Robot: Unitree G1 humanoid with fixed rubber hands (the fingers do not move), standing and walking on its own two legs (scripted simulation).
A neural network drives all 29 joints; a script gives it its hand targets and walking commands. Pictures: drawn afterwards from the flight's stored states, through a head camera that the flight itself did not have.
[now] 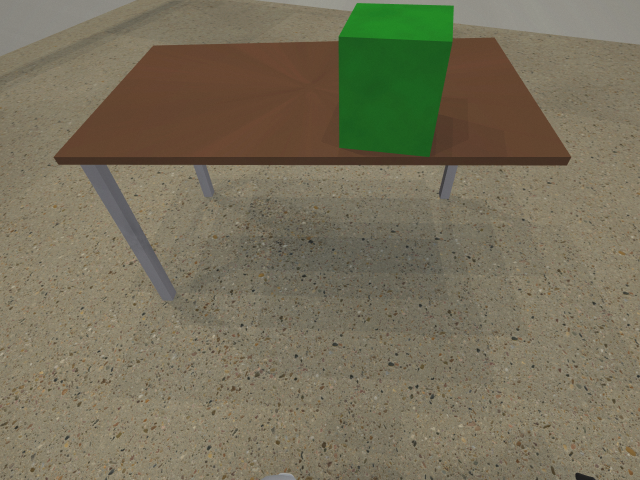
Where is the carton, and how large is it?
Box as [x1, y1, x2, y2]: [339, 3, 453, 156]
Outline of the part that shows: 357,3 339,35 339,147 429,156 452,41 453,6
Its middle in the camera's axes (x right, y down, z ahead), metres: +0.17 -0.36 +0.87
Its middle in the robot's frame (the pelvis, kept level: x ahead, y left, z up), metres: +0.91 -0.12 +0.07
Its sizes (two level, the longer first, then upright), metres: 0.210 0.200 0.250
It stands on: a table, 0.68 m high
